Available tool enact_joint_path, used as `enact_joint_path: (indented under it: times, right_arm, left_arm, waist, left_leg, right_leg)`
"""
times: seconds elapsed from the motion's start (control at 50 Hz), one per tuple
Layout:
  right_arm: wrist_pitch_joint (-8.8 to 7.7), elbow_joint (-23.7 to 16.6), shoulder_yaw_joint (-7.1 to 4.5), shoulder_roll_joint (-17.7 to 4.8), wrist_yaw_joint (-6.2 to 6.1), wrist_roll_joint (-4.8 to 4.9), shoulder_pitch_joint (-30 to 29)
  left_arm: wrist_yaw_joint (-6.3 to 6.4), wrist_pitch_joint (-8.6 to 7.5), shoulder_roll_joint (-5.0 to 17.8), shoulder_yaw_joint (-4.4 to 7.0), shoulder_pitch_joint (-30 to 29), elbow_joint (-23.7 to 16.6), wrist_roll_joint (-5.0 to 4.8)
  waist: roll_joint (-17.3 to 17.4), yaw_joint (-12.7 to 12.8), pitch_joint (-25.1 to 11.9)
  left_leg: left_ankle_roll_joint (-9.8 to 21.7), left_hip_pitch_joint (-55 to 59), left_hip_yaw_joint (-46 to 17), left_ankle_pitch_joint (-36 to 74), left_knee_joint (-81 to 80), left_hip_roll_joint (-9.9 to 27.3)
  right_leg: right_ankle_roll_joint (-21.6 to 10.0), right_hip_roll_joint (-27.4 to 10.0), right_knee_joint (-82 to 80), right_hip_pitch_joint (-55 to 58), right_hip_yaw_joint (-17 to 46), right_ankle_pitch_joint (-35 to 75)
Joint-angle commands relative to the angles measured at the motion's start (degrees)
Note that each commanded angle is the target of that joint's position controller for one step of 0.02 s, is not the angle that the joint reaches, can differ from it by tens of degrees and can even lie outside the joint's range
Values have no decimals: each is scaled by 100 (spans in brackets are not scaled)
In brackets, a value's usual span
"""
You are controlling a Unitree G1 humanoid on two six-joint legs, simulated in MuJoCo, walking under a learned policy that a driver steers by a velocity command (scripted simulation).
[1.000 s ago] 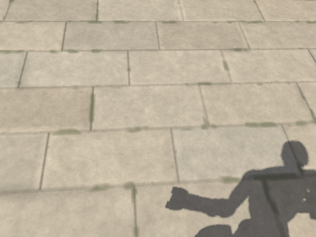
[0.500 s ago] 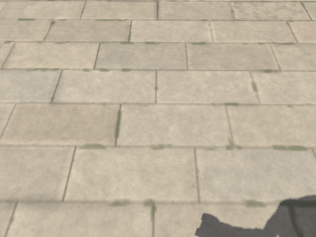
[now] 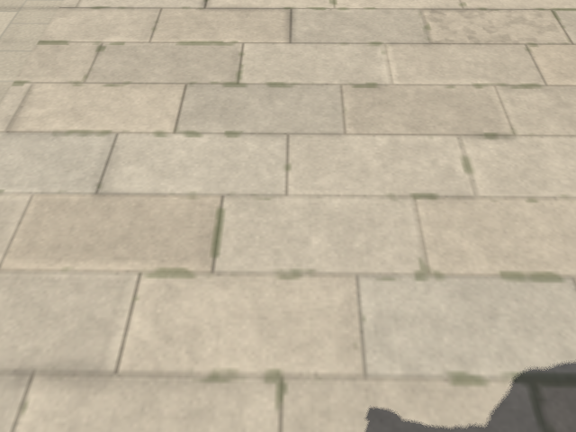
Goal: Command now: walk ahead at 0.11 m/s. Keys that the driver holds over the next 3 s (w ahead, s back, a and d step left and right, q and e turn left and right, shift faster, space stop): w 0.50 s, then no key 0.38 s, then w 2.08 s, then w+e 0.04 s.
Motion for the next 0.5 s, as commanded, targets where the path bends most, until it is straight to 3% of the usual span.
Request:
enact_joint_path:
  times: [0.02,0.06,0.08,0.12,0.14,0.16,0.2,0.22,0.24,0.26,0.28,0.3,0.32,0.36,0.4,0.46,0.5]
  right_arm:
    - [-66,-439,-175,-560,-43,29,-17]
    - [-150,-484,-163,-551,-45,90,54]
    - [-245,-511,-140,-494,-27,132,42]
    - [-461,-556,-104,-342,37,239,-30]
    - [-542,-575,-115,-390,56,276,-124]
    - [-602,-561,-126,-405,85,267,-110]
    - [-650,-321,-180,-428,146,220,527]
    - [-664,-168,-289,-713,156,190,1043]
    - [-678,-11,-478,-1305,195,171,1640]
    - [-689,24,-476,-1327,224,124,1974]
    - [-700,30,-368,-1060,212,90,1819]
    - [-690,6,-322,-938,187,58,1713]
    - [-661,39,-287,-892,172,69,1618]
    - [-574,132,-181,-709,139,77,1459]
    - [-519,252,-158,-712,96,128,1493]
    - [-481,390,-188,-952,11,163,1458]
    - [-499,518,-226,-1158,1,178,1574]
  left_arm:
    - [38,-61,627,162,-43,-331,-36]
    - [66,-98,707,180,88,-339,-92]
    - [72,-143,753,188,245,-322,-118]
    - [58,-212,991,254,533,-229,-136]
    - [50,-211,1067,275,553,-220,-150]
    - [38,-200,1068,273,499,-239,-165]
    - [-15,-162,931,224,32,-389,-195]
    - [-9,-192,656,138,-318,-555,-202]
    - [19,-312,481,102,-494,-760,-183]
    - [36,-413,769,171,-504,-823,-176]
    - [10,-443,947,243,-272,-733,-241]
    - [-26,-449,828,206,-198,-655,-270]
    - [-68,-452,737,175,-273,-648,-225]
    - [-156,-420,617,154,-411,-613,-156]
    - [-235,-397,424,72,-573,-607,-122]
    - [-301,-454,244,-48,-1211,-777,-95]
    - [-327,-470,379,-31,-1477,-860,-134]
  waist:
    - [-75,-5,-227]
    - [-274,36,240]
    - [-403,98,389]
    - [-926,137,532]
    - [-964,151,681]
    - [-942,112,682]
    - [-872,-284,400]
    - [-359,-530,277]
    - [1150,-649,67]
    - [1619,-743,-13]
    - [981,-511,106]
    - [531,-419,63]
    - [206,-375,119]
    - [314,-283,159]
    - [393,-306,220]
    - [389,-428,359]
    - [546,-484,383]
  left_leg:
    - [213,-71,-179,-697,-382,168]
    - [286,-685,-41,-1733,-187,78]
    - [295,-985,58,-1722,62,56]
    - [242,-1427,499,-1019,833,23]
    - [275,-1491,535,-859,852,158]
    - [337,-1276,536,-814,667,217]
    - [487,220,518,-445,-210,193]
    - [658,888,-255,-487,-693,496]
    - [1156,1848,-1979,-405,-1375,1357]
    - [1765,2419,-3448,331,-1800,2197]
    - [1808,2542,-3165,734,-1631,2298]
    - [1696,2614,-2623,918,-1584,2157]
    - [1565,2546,-2157,1201,-1679,2026]
    - [1273,2149,-1367,1882,-1938,1707]
    - [1194,1815,-815,2254,-2124,1486]
    - [1063,1107,-217,2194,-2333,1204]
    - [1053,845,-174,1931,-2480,1288]
  right_leg:
    - [-289,-198,-566,-199,312,-833]
    - [-592,-391,-806,-419,708,-2018]
    - [-785,-619,-1008,-347,1091,-2366]
    - [-1291,-1427,-1616,-30,2293,-2756]
    - [-1450,-1687,-1735,-93,2636,-2545]
    - [-1438,-1687,-1695,-202,2566,-2150]
    - [-1064,-1188,-1278,-902,1692,-1248]
    - [-702,-595,-372,-1401,917,-487]
    - [-233,215,1555,-2361,-99,-34]
    - [-109,241,2972,-3463,224,-1238]
    - [-217,-20,3670,-3940,428,-1310]
    - [-311,-206,3910,-4125,390,-899]
    - [-346,-367,3786,-4252,304,-485]
    - [-264,-579,3304,-3916,138,43]
    - [-93,-535,2733,-3689,-137,489]
    - [58,-351,1161,-2874,-366,1485]
    - [62,-184,505,-2230,-433,1926]
Next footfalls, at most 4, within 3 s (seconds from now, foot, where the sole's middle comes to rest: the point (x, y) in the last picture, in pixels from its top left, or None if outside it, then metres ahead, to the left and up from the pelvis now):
0.62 right None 0.41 -0.12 -0.77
1.08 left None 0.37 0.10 -0.77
1.52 right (371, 375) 0.65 -0.16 -0.77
2.06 left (282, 268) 0.98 0.06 -0.77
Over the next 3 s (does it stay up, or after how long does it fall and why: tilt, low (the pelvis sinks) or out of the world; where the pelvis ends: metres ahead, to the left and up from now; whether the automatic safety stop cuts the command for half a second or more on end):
stays up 1.30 -0.10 0.01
